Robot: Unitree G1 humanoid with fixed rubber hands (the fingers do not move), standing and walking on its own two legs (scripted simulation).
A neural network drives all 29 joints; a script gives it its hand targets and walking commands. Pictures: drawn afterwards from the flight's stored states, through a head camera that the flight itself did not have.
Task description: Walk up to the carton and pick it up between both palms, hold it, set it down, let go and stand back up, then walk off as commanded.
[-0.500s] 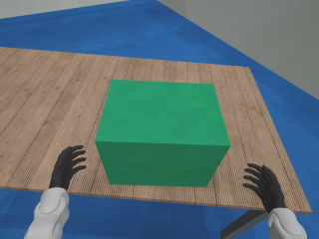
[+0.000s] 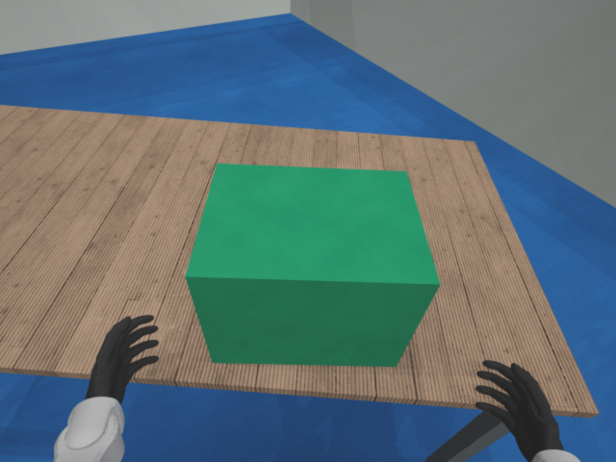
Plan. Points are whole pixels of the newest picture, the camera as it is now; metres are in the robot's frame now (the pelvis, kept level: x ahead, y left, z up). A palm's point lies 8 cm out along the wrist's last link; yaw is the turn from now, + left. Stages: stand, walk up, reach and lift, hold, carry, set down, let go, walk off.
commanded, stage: set down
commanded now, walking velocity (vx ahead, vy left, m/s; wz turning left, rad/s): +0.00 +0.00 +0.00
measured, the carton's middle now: (308, 267) +0.42 +0.04 +0.00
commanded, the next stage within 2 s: let go in 1.40 s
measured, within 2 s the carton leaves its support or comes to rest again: neither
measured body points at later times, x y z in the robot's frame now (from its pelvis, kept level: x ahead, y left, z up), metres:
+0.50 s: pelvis +0.02 +0.00 +0.00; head +0.05 +0.01 +0.45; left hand +0.22 +0.27 -0.03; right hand +0.24 -0.26 -0.03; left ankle +0.03 +0.13 -0.74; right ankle +0.03 -0.13 -0.74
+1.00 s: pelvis +0.02 +0.00 +0.00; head +0.05 +0.01 +0.45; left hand +0.21 +0.26 -0.05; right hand +0.23 -0.25 -0.05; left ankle +0.03 +0.13 -0.74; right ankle +0.03 -0.13 -0.74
